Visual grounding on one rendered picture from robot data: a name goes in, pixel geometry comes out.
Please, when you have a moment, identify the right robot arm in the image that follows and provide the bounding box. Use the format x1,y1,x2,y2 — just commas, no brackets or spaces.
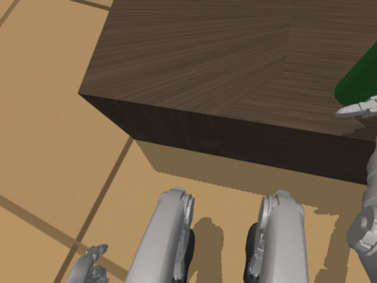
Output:
346,137,377,283

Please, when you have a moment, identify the right robot foot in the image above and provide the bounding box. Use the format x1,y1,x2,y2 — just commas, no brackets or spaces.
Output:
243,223,259,283

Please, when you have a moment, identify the right robot hand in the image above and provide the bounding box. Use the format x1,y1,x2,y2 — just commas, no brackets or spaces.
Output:
335,96,377,118

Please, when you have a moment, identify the can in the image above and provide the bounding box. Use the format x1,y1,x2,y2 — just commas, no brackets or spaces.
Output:
334,42,377,106

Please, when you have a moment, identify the left robot hand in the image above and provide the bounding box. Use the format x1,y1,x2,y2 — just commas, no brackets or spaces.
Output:
65,244,110,283

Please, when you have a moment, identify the left robot foot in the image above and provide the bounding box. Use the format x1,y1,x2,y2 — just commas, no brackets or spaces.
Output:
172,229,195,283

